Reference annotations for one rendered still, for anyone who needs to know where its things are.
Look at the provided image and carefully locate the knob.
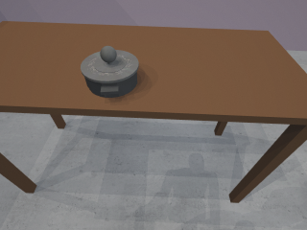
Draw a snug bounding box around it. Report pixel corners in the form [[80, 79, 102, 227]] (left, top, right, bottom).
[[100, 46, 117, 63]]

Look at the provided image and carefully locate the lid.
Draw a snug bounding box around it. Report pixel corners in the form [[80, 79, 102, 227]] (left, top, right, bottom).
[[81, 50, 139, 83]]

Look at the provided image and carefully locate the pot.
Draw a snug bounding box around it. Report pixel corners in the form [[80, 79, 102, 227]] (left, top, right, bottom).
[[85, 72, 138, 98]]

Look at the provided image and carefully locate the table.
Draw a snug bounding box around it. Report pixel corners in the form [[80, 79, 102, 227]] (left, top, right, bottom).
[[0, 21, 307, 203]]

